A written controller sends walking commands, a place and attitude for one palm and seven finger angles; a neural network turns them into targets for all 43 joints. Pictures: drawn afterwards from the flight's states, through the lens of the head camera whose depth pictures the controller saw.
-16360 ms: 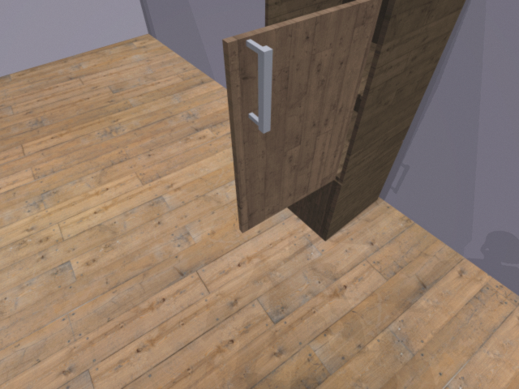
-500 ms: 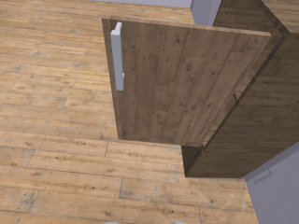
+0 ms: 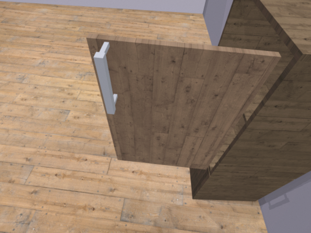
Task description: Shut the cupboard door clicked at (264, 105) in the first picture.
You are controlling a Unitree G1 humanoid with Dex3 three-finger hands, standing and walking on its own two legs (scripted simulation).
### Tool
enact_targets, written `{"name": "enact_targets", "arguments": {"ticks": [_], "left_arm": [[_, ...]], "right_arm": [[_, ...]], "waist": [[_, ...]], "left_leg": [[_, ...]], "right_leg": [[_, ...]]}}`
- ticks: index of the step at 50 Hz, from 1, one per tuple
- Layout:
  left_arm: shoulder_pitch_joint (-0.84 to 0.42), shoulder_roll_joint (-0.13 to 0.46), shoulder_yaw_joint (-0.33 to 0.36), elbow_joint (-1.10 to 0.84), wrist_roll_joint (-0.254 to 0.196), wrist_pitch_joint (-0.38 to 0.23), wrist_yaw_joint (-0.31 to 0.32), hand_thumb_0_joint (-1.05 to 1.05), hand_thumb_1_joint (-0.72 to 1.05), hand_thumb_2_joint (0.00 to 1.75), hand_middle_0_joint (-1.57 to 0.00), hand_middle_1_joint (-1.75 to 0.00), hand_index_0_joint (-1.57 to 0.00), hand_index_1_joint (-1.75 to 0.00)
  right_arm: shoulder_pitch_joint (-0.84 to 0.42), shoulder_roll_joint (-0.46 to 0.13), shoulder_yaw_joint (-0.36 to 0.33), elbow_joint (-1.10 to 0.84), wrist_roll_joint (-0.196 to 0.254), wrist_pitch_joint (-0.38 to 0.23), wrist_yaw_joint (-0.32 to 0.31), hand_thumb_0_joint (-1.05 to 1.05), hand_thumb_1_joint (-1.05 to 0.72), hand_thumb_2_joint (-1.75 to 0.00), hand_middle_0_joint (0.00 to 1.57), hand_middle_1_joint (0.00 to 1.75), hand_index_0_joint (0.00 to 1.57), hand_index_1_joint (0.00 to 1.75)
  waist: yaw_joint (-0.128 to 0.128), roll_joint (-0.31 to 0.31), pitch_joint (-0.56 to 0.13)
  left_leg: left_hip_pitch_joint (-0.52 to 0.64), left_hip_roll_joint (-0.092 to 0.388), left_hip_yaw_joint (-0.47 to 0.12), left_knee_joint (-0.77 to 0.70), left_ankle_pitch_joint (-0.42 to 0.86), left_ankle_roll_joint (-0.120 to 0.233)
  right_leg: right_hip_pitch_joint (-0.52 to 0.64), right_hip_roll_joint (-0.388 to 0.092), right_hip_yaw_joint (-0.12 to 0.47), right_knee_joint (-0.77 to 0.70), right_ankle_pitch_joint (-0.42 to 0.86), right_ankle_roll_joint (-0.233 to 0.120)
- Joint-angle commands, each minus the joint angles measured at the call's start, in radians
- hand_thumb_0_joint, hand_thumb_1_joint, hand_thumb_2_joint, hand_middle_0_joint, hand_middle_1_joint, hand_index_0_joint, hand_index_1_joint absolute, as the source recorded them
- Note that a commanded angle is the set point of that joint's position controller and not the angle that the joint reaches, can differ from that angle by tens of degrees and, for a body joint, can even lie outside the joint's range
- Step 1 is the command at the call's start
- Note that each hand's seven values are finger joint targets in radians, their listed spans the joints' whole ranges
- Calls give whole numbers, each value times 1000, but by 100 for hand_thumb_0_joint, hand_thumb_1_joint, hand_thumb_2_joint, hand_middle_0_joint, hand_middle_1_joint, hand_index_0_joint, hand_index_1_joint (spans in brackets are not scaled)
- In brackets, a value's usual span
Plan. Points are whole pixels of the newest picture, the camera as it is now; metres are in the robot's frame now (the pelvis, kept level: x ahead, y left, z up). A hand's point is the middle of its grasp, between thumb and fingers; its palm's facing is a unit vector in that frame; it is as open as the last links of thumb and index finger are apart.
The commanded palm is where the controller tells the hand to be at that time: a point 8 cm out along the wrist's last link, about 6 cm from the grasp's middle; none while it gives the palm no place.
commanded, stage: come to a stop and stand still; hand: left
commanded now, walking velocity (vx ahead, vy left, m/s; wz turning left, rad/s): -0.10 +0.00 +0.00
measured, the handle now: (108, 81) +0.41 +0.15 +0.17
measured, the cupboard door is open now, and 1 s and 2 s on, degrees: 86 86 86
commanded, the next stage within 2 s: look again from close up in 1.98 s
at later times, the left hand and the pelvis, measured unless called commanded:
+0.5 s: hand out of the picture -0.01 +0.18 -0.17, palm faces +0.02 -0.98 -0.22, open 7.4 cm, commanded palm none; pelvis -0.05 +0.00 +0.00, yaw +0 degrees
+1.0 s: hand out of the picture -0.09 +0.19 -0.17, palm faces +0.02 -0.98 -0.17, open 7.4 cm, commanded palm none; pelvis -0.07 +0.02 +0.01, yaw +0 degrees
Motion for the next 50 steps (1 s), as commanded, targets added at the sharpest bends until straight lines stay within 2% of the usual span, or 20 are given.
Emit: {"name": "enact_targets", "arguments": {"ticks": [1,3,5,9,10,11,12,13,14,15,16,17,18,19,20,22,26,34,42,50], "left_arm": [[53,77,24,-58,-4,10,11,0,90,90,-20,-30,-20,-30],[56,78,25,-61,-5,16,8,0,90,90,-20,-30,-20,-30],[63,65,23,-58,-4,10,8,0,90,90,-20,-30,-20,-30],[103,53,12,-52,0,-10,5,0,90,90,-20,-30,-20,-30],[197,87,0,-21,-1,-51,33,0,90,90,-20,-30,-20,-30],[143,136,13,-97,5,-61,36,0,90,90,-20,-30,-20,-30],[132,171,21,-107,8,-73,33,0,90,90,-20,-30,-20,-30],[139,180,6,-102,15,-83,32,0,90,90,-20,-30,-20,-30],[156,170,2,-106,19,-82,32,0,90,90,-20,-30,-20,-30],[155,159,5,-98,12,-81,34,0,90,90,-20,-30,-20,-30],[132,144,-1,-103,8,-75,35,0,90,90,-20,-30,-20,-30],[98,139,-8,-111,5,-71,34,0,90,90,-20,-30,-20,-30],[89,132,-13,-122,0,-60,30,0,90,90,-20,-30,-20,-30],[90,125,-14,-126,-2,-47,29,0,90,90,-20,-30,-20,-30],[105,116,-17,-118,0,-35,27,0,90,90,-20,-30,-20,-30],[148,122,-23,-98,7,-34,19,0,90,90,-20,-30,-20,-30],[170,128,-21,-79,6,-34,9,0,90,90,-20,-30,-20,-30],[197,111,-17,-50,1,-39,1,0,90,90,-20,-30,-20,-30],[231,97,-26,11,2,-42,0,0,90,90,-20,-30,-20,-30],[263,73,-33,55,2,-45,2,0,90,90,-20,-30,-20,-30]], "right_arm": [[28,-138,-19,-64,-5,-14,-6,0,-90,-90,20,30,20,30],[23,-141,-19,-79,-8,-19,-14,0,-90,-90,20,30,20,30],[13,-158,-26,-84,-10,-18,-14,0,-90,-90,20,30,20,30],[25,-171,-35,-80,-1,-20,-7,0,-90,-90,20,30,20,30],[-1,-221,-42,-126,30,-49,1,0,-90,-90,20,30,20,30],[43,-141,-27,-172,24,-51,25,0,-90,-90,20,30,20,30],[-10,-90,-11,-189,4,-49,31,0,-90,-90,20,30,20,30],[-10,-62,-4,-188,3,-50,28,0,-90,-90,20,30,20,30],[-5,-50,0,-186,6,-47,33,0,-90,-90,20,30,20,30],[12,-57,3,-183,9,-42,30,0,-90,-90,20,30,20,30],[34,-71,1,-179,12,-40,25,0,-90,-90,20,30,20,30],[66,-77,2,-161,12,-41,23,0,-90,-90,20,30,20,30],[81,-94,3,-150,11,-43,23,0,-90,-90,20,30,20,30],[73,-113,5,-145,6,-44,23,0,-90,-90,20,30,20,30],[47,-121,8,-147,2,-42,23,0,-90,-90,20,30,20,30],[16,-126,12,-151,1,-37,25,0,-90,-90,20,30,20,30],[73,-136,12,-135,-3,-32,26,0,-90,-90,20,30,20,30],[130,-125,20,-91,-2,-44,19,0,-90,-90,20,30,20,30],[156,-117,23,-31,3,-49,15,0,-90,-90,20,30,20,30],[155,-124,21,3,6,-57,12,0,-90,-90,20,30,20,30]], "waist": [[4,280,-68],[0,220,-66],[-2,159,-110],[2,92,-204],[28,19,-330],[-1,-119,-295],[21,-98,-244],[5,-44,-201],[3,-36,-198],[-7,-190,-203],[-21,-237,-185],[-42,-195,-159],[-45,-84,-119],[-34,30,-57],[-14,109,24],[10,104,123],[-9,24,56],[-9,51,-65],[1,43,6],[8,68,-22]], "left_leg": [[10,274,-242,-254,669,131],[47,294,-259,-248,726,181],[149,290,-245,-197,786,188],[235,230,-182,-133,721,121],[325,221,-177,103,852,64],[39,128,-119,104,395,19],[-110,24,-65,122,-40,-13],[-146,9,-76,117,-138,-27],[-148,-6,-59,99,-135,-22],[-136,2,-59,81,-102,-13],[-80,0,-63,37,-57,-9],[9,8,-65,-46,43,-4],[87,36,-98,-65,168,5],[57,92,-165,-112,171,27],[-37,119,-219,-184,27,51],[-169,109,-252,-268,-194,55],[-101,73,-212,-252,-257,28],[-64,80,-224,-269,-215,26],[-103,93,-256,-318,-245,27],[-83,114,-293,-367,-242,33]], "right_leg": [[13,-2,55,186,-131,9],[-57,8,108,291,-246,6],[-90,13,110,264,-218,7],[19,16,62,-31,-10,20],[-2,-23,146,-201,175,19],[139,-111,258,-162,414,-32],[229,-241,364,-137,750,-93],[238,-243,320,-82,878,-147],[247,-195,282,-62,897,-141],[250,-174,272,-53,880,-134],[195,-161,245,-52,798,-122],[116,-132,207,-42,682,-103],[1,-94,185,-52,422,-70],[-64,-42,163,-76,136,-44],[-70,-5,149,-109,-80,-32],[-50,5,151,-149,-142,-36],[-103,-12,193,-217,-290,-45],[-32,-10,176,-196,-204,-47],[-33,-11,180,-216,-195,-50],[14,-4,162,-179,-83,-44]]}}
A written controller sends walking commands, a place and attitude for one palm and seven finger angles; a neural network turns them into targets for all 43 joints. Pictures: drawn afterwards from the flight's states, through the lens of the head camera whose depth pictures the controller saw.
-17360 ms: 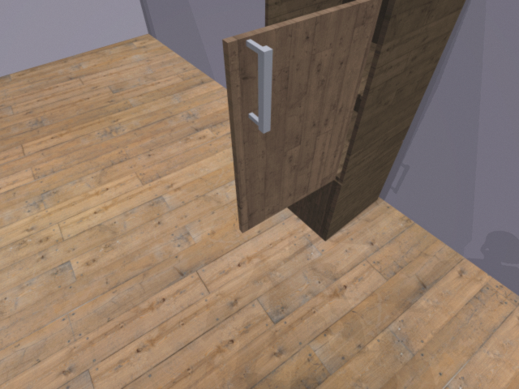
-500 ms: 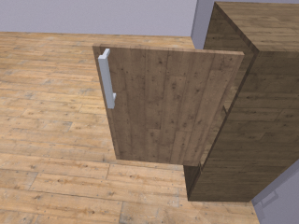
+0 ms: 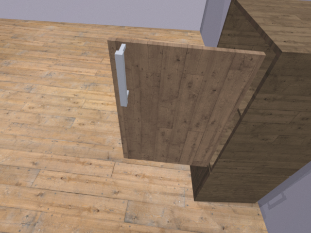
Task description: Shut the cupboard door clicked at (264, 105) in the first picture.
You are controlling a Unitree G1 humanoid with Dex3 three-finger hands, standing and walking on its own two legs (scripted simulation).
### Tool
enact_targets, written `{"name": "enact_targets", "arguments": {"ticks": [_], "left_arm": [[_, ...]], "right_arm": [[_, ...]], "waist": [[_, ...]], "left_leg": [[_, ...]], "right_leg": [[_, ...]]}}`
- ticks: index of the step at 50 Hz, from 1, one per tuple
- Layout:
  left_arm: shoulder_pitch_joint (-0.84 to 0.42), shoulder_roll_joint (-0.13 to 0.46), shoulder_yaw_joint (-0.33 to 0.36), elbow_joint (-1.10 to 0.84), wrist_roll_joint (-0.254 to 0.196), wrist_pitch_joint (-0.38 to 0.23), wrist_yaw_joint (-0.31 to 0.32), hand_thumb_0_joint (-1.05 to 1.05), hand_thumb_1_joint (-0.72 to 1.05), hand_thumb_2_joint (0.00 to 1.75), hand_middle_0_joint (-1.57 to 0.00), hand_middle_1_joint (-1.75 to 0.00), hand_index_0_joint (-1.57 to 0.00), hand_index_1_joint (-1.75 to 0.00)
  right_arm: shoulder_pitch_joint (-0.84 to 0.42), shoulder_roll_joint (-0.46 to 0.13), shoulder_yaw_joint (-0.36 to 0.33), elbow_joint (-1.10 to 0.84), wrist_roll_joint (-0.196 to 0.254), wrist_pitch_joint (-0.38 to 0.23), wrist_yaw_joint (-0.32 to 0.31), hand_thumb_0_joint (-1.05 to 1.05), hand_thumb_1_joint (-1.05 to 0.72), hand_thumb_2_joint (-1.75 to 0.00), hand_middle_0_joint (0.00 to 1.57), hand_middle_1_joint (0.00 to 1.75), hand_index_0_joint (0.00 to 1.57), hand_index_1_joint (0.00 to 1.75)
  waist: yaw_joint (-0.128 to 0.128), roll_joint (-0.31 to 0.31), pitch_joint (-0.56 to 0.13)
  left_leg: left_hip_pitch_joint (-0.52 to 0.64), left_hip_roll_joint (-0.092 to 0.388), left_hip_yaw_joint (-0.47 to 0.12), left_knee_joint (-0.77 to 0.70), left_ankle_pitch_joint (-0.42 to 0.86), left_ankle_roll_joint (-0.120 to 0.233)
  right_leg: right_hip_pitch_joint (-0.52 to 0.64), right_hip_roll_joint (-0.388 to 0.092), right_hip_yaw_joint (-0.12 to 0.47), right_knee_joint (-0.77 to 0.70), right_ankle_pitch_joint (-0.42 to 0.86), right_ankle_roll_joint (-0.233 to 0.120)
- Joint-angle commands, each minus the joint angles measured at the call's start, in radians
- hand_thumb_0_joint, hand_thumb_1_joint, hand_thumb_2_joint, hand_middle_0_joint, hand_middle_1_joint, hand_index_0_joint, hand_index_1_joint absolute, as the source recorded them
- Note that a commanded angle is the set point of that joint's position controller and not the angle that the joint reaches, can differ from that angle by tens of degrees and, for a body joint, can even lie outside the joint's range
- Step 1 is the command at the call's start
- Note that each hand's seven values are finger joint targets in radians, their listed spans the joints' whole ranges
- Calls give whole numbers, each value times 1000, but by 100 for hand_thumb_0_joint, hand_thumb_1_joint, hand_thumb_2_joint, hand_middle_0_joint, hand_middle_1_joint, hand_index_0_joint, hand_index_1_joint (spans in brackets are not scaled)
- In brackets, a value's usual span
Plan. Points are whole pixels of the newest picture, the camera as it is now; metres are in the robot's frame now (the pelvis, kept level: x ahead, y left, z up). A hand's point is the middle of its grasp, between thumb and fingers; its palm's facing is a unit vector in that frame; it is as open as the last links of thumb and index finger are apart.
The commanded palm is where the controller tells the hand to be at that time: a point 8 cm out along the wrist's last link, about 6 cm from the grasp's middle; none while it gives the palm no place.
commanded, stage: come to a stop and stand still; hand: left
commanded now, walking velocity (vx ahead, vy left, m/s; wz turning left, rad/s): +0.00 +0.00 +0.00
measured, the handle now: (123, 77) +0.48 +0.13 +0.16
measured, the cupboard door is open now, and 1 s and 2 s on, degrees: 86 86 86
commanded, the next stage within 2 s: look again from close up in 0.98 s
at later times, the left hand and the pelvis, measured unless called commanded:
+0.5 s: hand out of the picture +0.00 +0.16 -0.17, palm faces +0.01 -0.98 -0.17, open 7.4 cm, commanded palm none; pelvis +0.02 -0.01 +0.00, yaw +0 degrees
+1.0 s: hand out of the picture +0.07 +0.16 -0.17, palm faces -0.02 -0.98 -0.20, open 7.4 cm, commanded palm none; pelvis +0.05 -0.02 +0.01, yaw -1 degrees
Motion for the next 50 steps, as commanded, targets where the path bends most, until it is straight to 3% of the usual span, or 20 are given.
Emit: {"name": "enact_targets", "arguments": {"ticks": [1,8,15,19,23,26,33,47,50], "left_arm": [[85,69,14,-11,-3,-23,6,0,90,90,-20,-30,-20,-30],[82,67,10,7,2,-24,9,0,90,90,-20,-30,-20,-30],[74,74,6,15,-2,-35,7,0,90,90,-20,-30,-20,-30],[56,79,6,12,-3,-38,7,0,90,90,-20,-30,-20,-30],[45,91,6,13,-4,-41,7,0,90,90,-20,-30,-20,-30],[37,95,6,13,-7,-40,6,0,90,90,-20,-30,-20,-30],[9,107,8,5,-9,-42,8,0,90,90,-20,-30,-20,-30],[-34,119,12,-2,-9,-36,8,0,90,90,-20,-30,-20,-30],[-41,125,13,-3,-10,-36,7,0,90,90,-20,-30,-20,-30]], "right_arm": [[3,-136,-24,-45,7,-31,-10,0,-90,-90,20,30,20,30],[-5,-130,-27,-33,10,-30,-10,0,-90,-90,20,30,20,30],[-13,-131,-23,-30,11,-36,-9,0,-90,-90,20,30,20,30],[-18,-135,-22,-26,11,-42,-10,0,-90,-90,20,30,20,30],[-28,-135,-17,-21,13,-46,-11,0,-90,-90,20,30,20,30],[-26,-138,-16,-16,11,-49,-13,0,-90,-90,20,30,20,30],[-39,-134,-11,-6,12,-51,-14,0,-90,-90,20,30,20,30],[-57,-141,-7,8,11,-50,-18,0,-90,-90,20,30,20,30],[-58,-148,-8,8,9,-52,-18,0,-90,-90,20,30,20,30]], "waist": [[19,49,62],[14,25,103],[4,-3,56],[3,17,56],[6,-8,58],[5,11,31],[9,-7,32],[13,-6,49],[11,7,26]], "left_leg": [[-20,162,-242,-238,-390,-17],[-10,159,-247,-253,-378,-20],[74,143,-203,-207,-260,-29],[86,142,-191,-194,-201,-29],[89,136,-170,-168,-135,-30],[116,138,-170,-162,-98,-31],[124,132,-147,-126,4,-34],[149,140,-143,-129,56,-35],[166,139,-143,-131,72,-38]], "right_leg": [[-33,-39,52,-74,-98,-46],[-59,-44,62,-91,-83,-40],[-76,-67,90,-129,-66,-40],[-64,-72,93,-133,-21,-39],[-40,-82,99,-143,14,-41],[-29,-80,95,-137,34,-39],[1,-89,100,-143,88,-41],[19,-85,93,-150,114,-34],[32,-87,93,-147,121,-33]]}}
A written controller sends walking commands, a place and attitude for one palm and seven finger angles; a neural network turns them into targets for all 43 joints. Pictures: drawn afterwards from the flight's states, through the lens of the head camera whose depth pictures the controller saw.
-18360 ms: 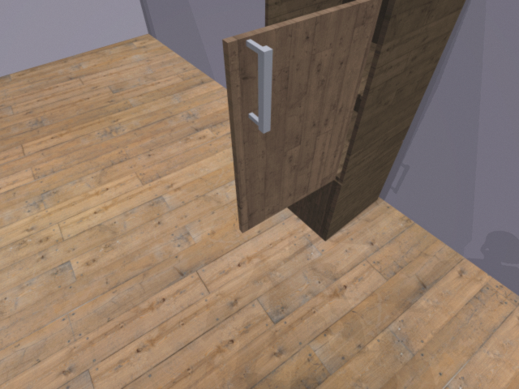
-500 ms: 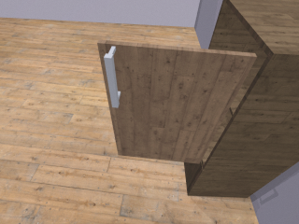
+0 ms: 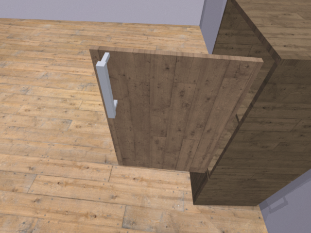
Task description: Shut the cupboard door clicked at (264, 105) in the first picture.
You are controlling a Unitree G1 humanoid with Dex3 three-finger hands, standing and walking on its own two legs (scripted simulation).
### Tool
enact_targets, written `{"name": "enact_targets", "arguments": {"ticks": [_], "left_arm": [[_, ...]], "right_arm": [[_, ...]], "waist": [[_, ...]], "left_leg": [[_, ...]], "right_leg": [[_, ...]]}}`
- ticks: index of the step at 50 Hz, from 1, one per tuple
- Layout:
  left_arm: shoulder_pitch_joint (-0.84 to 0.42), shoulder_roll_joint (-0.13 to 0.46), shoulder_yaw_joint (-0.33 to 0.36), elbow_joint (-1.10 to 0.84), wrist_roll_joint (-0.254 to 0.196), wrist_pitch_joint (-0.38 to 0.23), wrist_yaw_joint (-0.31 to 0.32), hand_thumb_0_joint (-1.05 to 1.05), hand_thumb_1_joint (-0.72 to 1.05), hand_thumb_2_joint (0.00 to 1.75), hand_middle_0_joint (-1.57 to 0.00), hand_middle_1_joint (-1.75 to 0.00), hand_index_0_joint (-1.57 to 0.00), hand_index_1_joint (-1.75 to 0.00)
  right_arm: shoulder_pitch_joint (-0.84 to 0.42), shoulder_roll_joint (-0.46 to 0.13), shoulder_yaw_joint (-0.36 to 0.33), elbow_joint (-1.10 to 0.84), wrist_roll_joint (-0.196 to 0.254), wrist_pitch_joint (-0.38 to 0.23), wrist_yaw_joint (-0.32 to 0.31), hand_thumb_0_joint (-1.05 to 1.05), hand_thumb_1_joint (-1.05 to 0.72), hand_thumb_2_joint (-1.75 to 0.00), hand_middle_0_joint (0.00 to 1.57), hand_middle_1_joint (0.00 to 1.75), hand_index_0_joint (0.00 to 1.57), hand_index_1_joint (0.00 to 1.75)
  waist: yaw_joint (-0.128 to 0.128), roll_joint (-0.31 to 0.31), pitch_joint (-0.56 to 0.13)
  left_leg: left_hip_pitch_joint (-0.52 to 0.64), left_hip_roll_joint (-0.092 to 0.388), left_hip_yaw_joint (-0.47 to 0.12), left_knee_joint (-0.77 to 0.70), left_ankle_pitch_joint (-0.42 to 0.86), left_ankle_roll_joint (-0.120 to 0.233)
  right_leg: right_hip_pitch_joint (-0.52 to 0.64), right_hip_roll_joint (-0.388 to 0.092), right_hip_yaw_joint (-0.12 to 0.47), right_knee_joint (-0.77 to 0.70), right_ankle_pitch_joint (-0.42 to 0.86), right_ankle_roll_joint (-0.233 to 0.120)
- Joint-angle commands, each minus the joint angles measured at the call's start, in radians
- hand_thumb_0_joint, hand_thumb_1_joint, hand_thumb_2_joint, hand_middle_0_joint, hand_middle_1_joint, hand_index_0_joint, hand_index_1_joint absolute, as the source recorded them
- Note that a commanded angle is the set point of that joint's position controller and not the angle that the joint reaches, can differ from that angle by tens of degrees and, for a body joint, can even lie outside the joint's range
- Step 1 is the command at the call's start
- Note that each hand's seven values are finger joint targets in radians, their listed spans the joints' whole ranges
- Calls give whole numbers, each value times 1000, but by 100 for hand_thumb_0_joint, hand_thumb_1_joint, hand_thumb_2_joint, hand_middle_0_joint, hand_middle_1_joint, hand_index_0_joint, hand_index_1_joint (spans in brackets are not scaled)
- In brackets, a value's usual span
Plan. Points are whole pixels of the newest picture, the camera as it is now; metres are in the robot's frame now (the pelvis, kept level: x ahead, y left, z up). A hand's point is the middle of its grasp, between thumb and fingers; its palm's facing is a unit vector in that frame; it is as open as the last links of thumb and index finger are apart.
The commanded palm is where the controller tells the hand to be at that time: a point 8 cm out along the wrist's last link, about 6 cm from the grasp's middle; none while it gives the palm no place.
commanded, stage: look again from close up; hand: left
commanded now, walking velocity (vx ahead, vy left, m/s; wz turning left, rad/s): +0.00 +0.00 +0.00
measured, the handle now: (109, 88) +0.43 +0.15 +0.15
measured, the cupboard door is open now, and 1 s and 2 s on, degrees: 86 86 86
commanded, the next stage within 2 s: raise the hand and make a fist in 0.58 s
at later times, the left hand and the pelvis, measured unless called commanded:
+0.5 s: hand out of the picture +0.01 +0.18 -0.18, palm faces +0.02 -0.98 -0.20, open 7.4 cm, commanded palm none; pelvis +0.01 +0.00 +0.00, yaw +1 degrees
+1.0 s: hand (99, 198) +0.20 +0.15 +0.01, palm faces -0.04 -1.00 -0.04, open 6.6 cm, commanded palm +0.12 +0.22 -0.03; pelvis -0.03 -0.03 -0.04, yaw +1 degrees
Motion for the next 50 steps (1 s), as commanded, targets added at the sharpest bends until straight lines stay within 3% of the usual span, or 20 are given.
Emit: {"name": "enact_targets", "arguments": {"ticks": [1,7,33,34,35,36,37,38,39,40,41,42,43,44,45,46,47,48,49,50], "left_arm": [[69,114,24,-23,-5,-16,5,0,90,90,-20,-30,-20,-30],[69,117,25,-21,-3,-16,6,0,90,90,-20,-30,-20,-30],[89,104,24,0,-4,-13,7,0,90,90,-20,-30,-20,-30],[144,78,14,16,16,-38,47,0,90,90,-20,-30,-20,-30],[-658,632,423,-1582,-140,-298,43,0,90,90,-20,-30,-20,-30],[-54,184,44,-1349,-153,-230,37,0,90,90,-22,-32,-22,-32],[-51,212,122,-1343,-189,-183,83,0,90,90,-24,-34,-24,-34],[222,-89,-54,-1027,-175,-67,65,0,90,90,-25,-36,-25,-36],[12,17,-2,-1243,-198,-102,67,0,90,90,-27,-38,-27,-38],[55,23,27,-1180,-187,-136,44,0,90,90,-29,-40,-29,-40],[25,61,71,-1104,-183,-188,24,0,90,90,-31,-42,-31,-42],[157,76,132,-981,-187,-238,-12,0,90,90,-33,-44,-33,-44],[268,33,131,-890,-205,-301,-67,0,90,90,-35,-46,-35,-46],[372,23,161,-813,-231,-372,-132,0,90,90,-36,-48,-36,-48],[434,8,162,-809,-261,-443,-210,0,90,90,-38,-50,-38,-50],[462,30,181,-820,-286,-503,-291,0,90,90,-40,-52,-40,-52],[470,88,229,-785,-296,-540,-367,0,90,90,-42,-54,-42,-54],[453,119,248,-840,-317,-550,-426,0,90,90,-44,-56,-44,-56],[424,195,317,-910,-322,-534,-451,0,90,90,-46,-58,-46,-58],[385,222,338,-994,-337,-505,-462,0,90,90,-47,-60,-47,-60]], "right_arm": [[36,-129,-19,-35,4,-20,-8,0,-90,-90,20,30,20,30],[28,-127,-17,-32,6,-21,-11,0,-90,-90,20,30,20,30],[27,-119,-11,-12,5,-18,-13,0,-90,-90,20,30,20,30],[4,-131,-8,-79,14,-23,-2,0,-90,-90,20,30,20,30],[128,-322,-58,-387,31,-192,-88,0,-90,-90,20,30,20,30],[27,-195,20,-387,67,-285,-105,0,-90,-90,20,30,20,30],[14,-202,4,-344,51,-315,-106,0,-90,-90,20,30,20,30],[5,-145,9,-312,59,-315,-69,0,-90,-90,20,30,20,30],[27,-211,-28,-386,62,-320,-47,0,-90,-90,20,30,20,30],[-8,-204,-38,-434,58,-327,-42,0,-90,-90,20,30,20,30],[-27,-215,-40,-456,45,-332,-37,0,-90,-90,20,30,20,30],[-40,-210,-55,-479,44,-331,-28,0,-90,-90,20,30,20,30],[-54,-198,-56,-510,36,-326,-18,0,-90,-90,20,30,20,30],[-77,-196,-67,-531,28,-320,-10,0,-90,-90,20,30,20,30],[-90,-194,-74,-558,23,-311,3,0,-90,-90,20,30,20,30],[-102,-202,-83,-592,24,-301,13,0,-90,-90,20,30,20,30],[-101,-210,-92,-621,36,-291,28,0,-90,-90,20,30,20,30],[-116,-217,-92,-672,39,-288,32,0,-90,-90,20,30,20,30],[-129,-216,-93,-708,48,-281,28,0,-90,-90,20,30,20,30],[-145,-212,-87,-746,55,-273,21,0,-90,-90,20,30,20,30]], "waist": [[8,11,-4],[11,11,-5],[13,13,18],[14,36,21],[-156,50,-355],[-38,408,-480],[-7,305,-453],[-39,210,-280],[-53,173,-167],[-59,105,-56],[-72,-49,37],[-28,-103,67],[3,-217,65],[39,-302,39],[58,-342,-4],[69,-334,-46],[78,-274,-80],[82,-205,-134],[99,-105,-195],[106,-32,-221]], "left_leg": [[73,137,-144,-75,133,-9],[85,138,-144,-65,188,-6],[90,133,-146,-86,177,-12],[59,145,-121,113,364,-35],[427,83,-125,56,413,-6],[521,88,-78,56,539,-26],[413,102,-95,35,581,-78],[279,111,-111,2,411,-72],[141,93,-133,25,188,-63],[37,71,-135,51,48,-55],[-85,50,-142,89,-56,-47],[-159,33,-124,138,-58,-46],[-226,31,-121,191,-50,-51],[-305,24,-104,256,-61,-58],[-357,15,-88,307,-76,-64],[-397,8,-70,350,-95,-70],[-417,3,-62,386,-85,-77],[-430,-11,-46,414,-91,-72],[-425,-18,-29,429,-88,-62],[-418,-22,-17,431,-100,-53]], "right_leg": [[-67,-95,77,-78,132,-39],[-51,-97,72,-80,169,-37],[-38,-103,61,-105,152,-34],[-69,-120,74,-78,379,-18],[-151,-15,-62,84,430,-3],[-166,41,-90,172,183,-22],[-137,39,-84,127,74,-31],[-220,17,-88,135,32,-18],[-203,6,-88,108,51,-24],[-252,5,-104,71,57,-27],[-324,3,-108,74,4,-23],[-365,3,-104,90,-31,-29],[-416,11,-117,146,-49,-28],[-459,14,-107,202,-75,-28],[-473,7,-89,249,-67,-26],[-463,-8,-57,279,-43,-21],[-436,-26,-18,313,16,-25],[-412,-40,14,329,35,-21],[-392,-43,38,337,25,-20],[-384,-44,56,327,-18,-17]]}}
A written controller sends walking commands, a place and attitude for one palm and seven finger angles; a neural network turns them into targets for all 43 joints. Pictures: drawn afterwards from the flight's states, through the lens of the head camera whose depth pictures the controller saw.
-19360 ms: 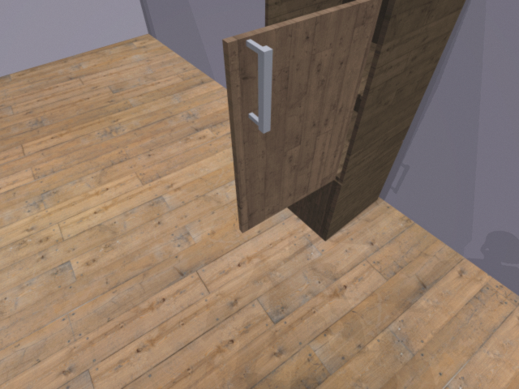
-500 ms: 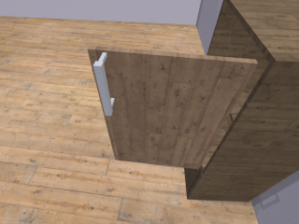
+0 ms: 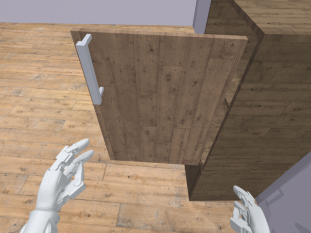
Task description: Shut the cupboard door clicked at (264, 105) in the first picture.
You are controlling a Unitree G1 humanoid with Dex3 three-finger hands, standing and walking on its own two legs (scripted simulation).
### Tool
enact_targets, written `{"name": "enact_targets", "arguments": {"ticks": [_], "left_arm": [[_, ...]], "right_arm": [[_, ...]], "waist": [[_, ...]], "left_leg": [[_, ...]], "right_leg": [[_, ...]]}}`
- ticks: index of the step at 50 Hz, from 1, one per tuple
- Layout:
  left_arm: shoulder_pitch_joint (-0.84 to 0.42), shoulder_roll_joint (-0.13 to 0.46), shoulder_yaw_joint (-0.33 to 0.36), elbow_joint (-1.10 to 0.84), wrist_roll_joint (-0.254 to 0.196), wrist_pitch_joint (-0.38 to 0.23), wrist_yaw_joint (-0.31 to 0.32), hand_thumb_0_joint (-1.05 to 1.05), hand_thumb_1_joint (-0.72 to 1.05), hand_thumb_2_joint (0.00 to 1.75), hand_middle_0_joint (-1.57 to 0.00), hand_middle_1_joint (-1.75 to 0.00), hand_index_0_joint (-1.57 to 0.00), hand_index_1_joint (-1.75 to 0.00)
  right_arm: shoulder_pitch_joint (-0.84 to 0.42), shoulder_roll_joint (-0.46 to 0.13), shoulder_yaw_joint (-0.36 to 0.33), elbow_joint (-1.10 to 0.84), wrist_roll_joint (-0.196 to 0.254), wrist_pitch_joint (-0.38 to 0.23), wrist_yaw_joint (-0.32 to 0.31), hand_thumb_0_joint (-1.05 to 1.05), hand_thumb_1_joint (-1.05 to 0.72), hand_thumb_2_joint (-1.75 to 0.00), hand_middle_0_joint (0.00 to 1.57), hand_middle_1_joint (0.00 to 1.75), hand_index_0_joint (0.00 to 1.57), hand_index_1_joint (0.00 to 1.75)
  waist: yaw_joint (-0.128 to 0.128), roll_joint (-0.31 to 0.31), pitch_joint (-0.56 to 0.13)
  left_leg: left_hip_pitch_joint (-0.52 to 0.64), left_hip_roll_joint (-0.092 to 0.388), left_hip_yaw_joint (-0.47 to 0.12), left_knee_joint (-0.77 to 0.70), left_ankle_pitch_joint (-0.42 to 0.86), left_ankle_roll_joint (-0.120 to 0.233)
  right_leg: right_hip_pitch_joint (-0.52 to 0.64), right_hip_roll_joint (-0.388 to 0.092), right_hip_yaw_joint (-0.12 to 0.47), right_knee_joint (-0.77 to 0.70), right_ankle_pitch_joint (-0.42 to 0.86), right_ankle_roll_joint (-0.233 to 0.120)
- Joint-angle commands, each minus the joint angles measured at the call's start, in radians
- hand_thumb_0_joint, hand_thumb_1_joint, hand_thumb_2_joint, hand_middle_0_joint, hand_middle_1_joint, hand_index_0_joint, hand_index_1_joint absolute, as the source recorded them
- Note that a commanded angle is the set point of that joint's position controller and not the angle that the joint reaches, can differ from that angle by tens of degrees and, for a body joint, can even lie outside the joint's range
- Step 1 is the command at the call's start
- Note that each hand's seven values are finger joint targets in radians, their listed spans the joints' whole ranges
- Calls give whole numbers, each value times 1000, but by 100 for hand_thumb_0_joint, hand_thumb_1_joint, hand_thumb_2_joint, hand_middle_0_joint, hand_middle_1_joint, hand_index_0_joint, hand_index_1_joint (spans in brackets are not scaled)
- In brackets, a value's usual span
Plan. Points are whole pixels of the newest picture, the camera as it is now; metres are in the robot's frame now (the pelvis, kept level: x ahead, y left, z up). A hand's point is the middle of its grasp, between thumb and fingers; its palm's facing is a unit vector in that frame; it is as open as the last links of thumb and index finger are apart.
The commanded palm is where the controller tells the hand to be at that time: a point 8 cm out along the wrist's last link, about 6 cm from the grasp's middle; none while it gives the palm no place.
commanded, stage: raise the hand and make a fist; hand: left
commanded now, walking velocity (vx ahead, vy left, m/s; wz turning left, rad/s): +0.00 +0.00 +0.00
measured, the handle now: (93, 72) +0.46 +0.17 +0.20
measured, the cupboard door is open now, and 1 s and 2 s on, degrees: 86 86 86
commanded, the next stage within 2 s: bring the fist close to the handle in 1.60 s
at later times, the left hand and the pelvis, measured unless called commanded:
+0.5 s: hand (66, 183) +0.22 +0.20 +0.08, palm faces -0.05 -1.00 -0.04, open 4.2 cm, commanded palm +0.18 +0.25 +0.10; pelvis +0.01 +0.01 +0.00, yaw +0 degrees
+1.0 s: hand (28, 160) +0.22 +0.23 +0.18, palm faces -0.01 -1.00 -0.08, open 3.1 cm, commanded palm +0.19 +0.28 +0.17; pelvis +0.00 +0.04 +0.02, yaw +2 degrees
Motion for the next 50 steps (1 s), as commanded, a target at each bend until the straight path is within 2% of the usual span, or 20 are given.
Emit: {"name": "enact_targets", "arguments": {"ticks": [1,3,5,7,8,11,13,15,17,19,22,26,30,32,34,37,42,46,47,50], "left_arm": [[264,223,198,-190,-78,3,-131,0,90,90,-49,-62,-49,-62],[102,240,203,-385,-99,10,-83,0,90,90,-53,-66,-53,-66],[-12,224,176,-587,-95,-42,-20,0,90,90,-57,-70,-57,-70],[-145,206,99,-726,-75,-115,20,0,90,90,-60,-74,-60,-74],[-123,173,54,-700,-70,-132,21,0,90,90,-62,-76,-62,-76],[-104,121,-55,-588,-70,-115,-31,0,90,90,-68,-82,-68,-82],[-66,152,-44,-454,-66,-12,-79,0,90,90,-71,-86,-71,-86],[28,198,12,-355,-49,131,-104,0,90,90,-75,-90,-75,-90],[116,246,101,-321,-43,267,-96,0,90,90,-79,-94,-79,-94],[109,268,186,-456,-81,330,-57,0,90,90,-82,-98,-82,-98],[113,264,277,-588,-132,310,42,0,90,90,-88,-104,-88,-104],[96,171,161,-640,-115,204,58,0,90,90,-95,-112,-95,-112],[47,115,11,-601,-81,229,-10,0,90,90,-102,-120,-102,-120],[36,167,39,-591,-77,275,-27,0,90,90,-106,-124,-106,-124],[1,217,87,-641,-75,308,-26,0,90,90,-110,-128,-110,-128],[-75,310,190,-757,-62,312,30,0,90,90,-115,-134,-115,-134],[-99,244,181,-737,-91,342,67,0,90,90,-124,-144,-124,-144],[-130,181,87,-660,-87,466,17,0,90,90,-130,-150,-130,-150],[-125,190,86,-619,-78,506,6,0,90,90,-130,-150,-130,-150],[-213,220,100,-653,-74,593,-11,0,90,90,-130,-150,-130,-150]], "right_arm": [[-121,-147,-49,-290,31,-25,-14,0,-90,-90,20,30,20,30],[-93,-137,-41,-315,27,-23,-34,0,-90,-90,20,30,20,30],[-49,-123,-33,-305,19,-40,-45,0,-90,-90,20,30,20,30],[-24,-128,-21,-266,11,-60,-62,0,-90,-90,20,30,20,30],[-12,-131,-20,-243,14,-69,-70,0,-90,-90,20,30,20,30],[-2,-152,-6,-211,31,-93,-89,0,-90,-90,20,30,20,30],[8,-159,-5,-209,47,-88,-107,0,-90,-90,20,30,20,30],[2,-160,-10,-231,57,-69,-110,0,-90,-90,20,30,20,30],[-30,-142,-14,-262,66,-41,-107,0,-90,-90,20,30,20,30],[-55,-113,-2,-300,58,-20,-102,0,-90,-90,20,30,20,30],[-67,-86,12,-302,42,-12,-99,0,-90,-90,20,30,20,30],[-8,-101,16,-276,35,-44,-74,0,-90,-90,20,30,20,30],[14,-131,17,-254,46,-78,-71,0,-90,-90,20,30,20,30],[10,-147,12,-245,53,-88,-82,0,-90,-90,20,30,20,30],[2,-147,13,-253,55,-90,-93,0,-90,-90,20,30,20,30],[-18,-144,22,-246,46,-88,-98,0,-90,-90,20,30,20,30],[-37,-129,42,-232,51,-80,-85,0,-90,-90,20,30,20,30],[-44,-135,52,-230,62,-70,-77,0,-90,-90,20,30,20,30],[-50,-142,50,-226,67,-63,-79,0,-90,-90,20,30,20,30],[-72,-141,59,-242,71,-38,-85,0,-90,-90,20,30,20,30]], "waist": [[141,54,-109],[101,147,-133],[54,195,-152],[1,179,-148],[-12,170,-124],[-51,108,-37],[-46,22,2],[8,-33,-20],[80,-12,-76],[114,-9,-152],[141,-20,-156],[91,33,-102],[40,77,-38],[40,17,-36],[56,22,-78],[87,99,-123],[95,131,-68],[84,113,22],[84,67,48],[86,51,49]], "left_leg": [[-13,-46,-1,16,29,-17],[13,-29,-24,31,-18,-5],[72,-9,-57,59,-2,6],[96,5,-82,86,1,17],[99,12,-93,89,-2,19],[63,19,-113,87,-54,25],[22,15,-108,76,-65,28],[16,12,-99,28,-52,28],[54,3,-89,-18,-6,25],[115,2,-85,-51,68,18],[157,9,-93,-94,155,6],[221,13,-85,-113,222,2],[236,21,-103,-133,132,9],[230,21,-112,-146,80,16],[260,19,-117,-172,78,20],[322,24,-131,-216,102,11],[369,35,-142,-277,142,-9],[369,40,-147,-330,98,-12],[360,38,-143,-336,84,-5],[377,32,-142,-372,41,3]], "right_leg": [[8,-51,112,-147,94,25],[-59,-34,121,-161,-38,24],[-112,-21,120,-159,-14,22],[-167,0,102,-125,12,18],[-192,8,91,-118,17,13],[-213,19,75,-134,-16,21],[-174,3,117,-198,-42,41],[-105,-16,130,-243,-62,49],[-7,-27,124,-247,-10,47],[84,-33,94,-229,105,49],[145,-8,25,-193,293,42],[72,21,-20,-165,389,33],[21,22,-22,-203,254,31],[45,15,0,-244,204,35],[73,12,-3,-257,192,32],[126,17,-24,-254,210,17],[170,31,-51,-287,257,6],[174,28,-53,-334,251,15],[184,25,-43,-357,247,14],[202,22,-41,-388,212,19]]}}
